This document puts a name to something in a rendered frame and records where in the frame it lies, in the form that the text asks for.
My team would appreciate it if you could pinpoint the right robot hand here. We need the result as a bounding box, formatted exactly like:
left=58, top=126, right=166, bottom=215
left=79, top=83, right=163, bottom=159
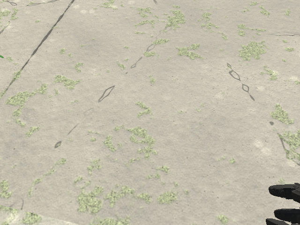
left=265, top=183, right=300, bottom=225

